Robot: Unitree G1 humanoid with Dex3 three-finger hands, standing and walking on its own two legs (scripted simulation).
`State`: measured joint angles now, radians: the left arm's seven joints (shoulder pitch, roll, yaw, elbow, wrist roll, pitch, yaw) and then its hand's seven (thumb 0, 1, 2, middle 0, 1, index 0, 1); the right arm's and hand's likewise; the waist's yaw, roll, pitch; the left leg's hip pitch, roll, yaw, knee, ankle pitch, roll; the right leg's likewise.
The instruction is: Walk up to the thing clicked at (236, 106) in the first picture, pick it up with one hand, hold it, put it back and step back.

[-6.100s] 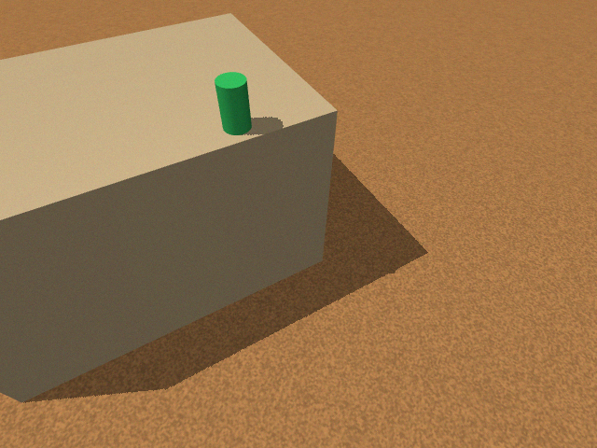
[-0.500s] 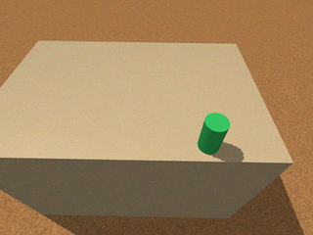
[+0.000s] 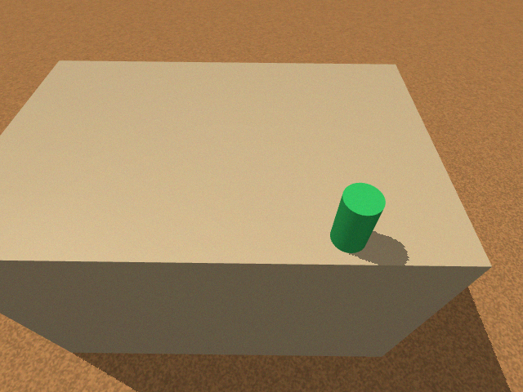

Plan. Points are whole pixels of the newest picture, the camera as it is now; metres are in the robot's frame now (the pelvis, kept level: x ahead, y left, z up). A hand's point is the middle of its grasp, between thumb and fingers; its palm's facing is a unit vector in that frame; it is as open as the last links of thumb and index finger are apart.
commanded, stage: rise first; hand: right
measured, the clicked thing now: (355, 219) +0.41 -0.16 -0.02
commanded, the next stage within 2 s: go down in 1.56 s
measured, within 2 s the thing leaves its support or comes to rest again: neither
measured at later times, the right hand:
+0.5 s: hand (433, 359) +0.18 -0.25 -0.06, palm faces +0.27 +0.89 -0.36, open 16.6 cm
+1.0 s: hand (458, 346) +0.18 -0.24 +0.03, palm faces +0.32 +0.87 -0.37, open 17.5 cm
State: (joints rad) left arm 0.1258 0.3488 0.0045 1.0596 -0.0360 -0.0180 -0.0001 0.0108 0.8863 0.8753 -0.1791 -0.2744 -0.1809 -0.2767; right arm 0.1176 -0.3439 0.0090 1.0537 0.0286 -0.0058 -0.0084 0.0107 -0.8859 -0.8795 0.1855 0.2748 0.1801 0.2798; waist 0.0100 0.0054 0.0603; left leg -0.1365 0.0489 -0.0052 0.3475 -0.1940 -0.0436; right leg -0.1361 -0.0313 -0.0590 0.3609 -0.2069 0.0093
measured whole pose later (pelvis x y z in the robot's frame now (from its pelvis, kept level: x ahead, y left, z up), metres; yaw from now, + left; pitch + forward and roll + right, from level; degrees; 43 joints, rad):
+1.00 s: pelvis +0.01 +0.02 +0.00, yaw -3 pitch -2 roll +0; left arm 0.24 0.24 0.13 0.61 -0.02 -0.06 0.06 -0.01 -0.52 0.06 -0.05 -0.06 -0.05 -0.06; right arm 0.43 -0.28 -0.22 0.03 0.04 -0.12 -0.04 -0.01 0.56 -0.05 0.06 0.05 0.05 0.06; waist -0.03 -0.04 0.03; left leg -0.12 0.04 0.04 0.42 -0.26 -0.02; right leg -0.12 -0.04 -0.01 0.39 -0.23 0.03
